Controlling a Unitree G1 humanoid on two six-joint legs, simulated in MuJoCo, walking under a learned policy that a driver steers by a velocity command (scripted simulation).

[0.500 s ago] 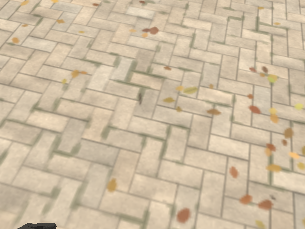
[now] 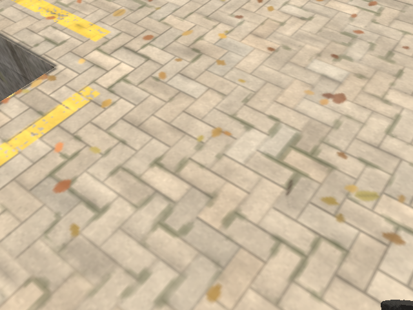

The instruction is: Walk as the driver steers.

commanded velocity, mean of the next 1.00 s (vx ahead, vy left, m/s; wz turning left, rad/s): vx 0.40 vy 0.00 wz -0.24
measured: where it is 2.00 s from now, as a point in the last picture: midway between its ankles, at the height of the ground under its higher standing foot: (368, 168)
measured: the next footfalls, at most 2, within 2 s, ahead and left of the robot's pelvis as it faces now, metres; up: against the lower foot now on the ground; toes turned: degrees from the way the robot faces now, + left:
left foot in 0.26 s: +0.03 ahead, +0.12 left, +0.00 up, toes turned -20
right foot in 0.76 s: +0.12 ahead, -0.28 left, +0.00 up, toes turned -27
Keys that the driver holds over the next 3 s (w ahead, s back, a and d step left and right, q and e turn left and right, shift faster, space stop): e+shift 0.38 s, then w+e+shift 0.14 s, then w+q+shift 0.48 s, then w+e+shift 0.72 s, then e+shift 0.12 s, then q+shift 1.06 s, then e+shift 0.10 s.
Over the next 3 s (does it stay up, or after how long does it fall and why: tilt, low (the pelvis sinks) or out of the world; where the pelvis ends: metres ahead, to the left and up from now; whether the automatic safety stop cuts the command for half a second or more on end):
stays up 1.13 -0.80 0.00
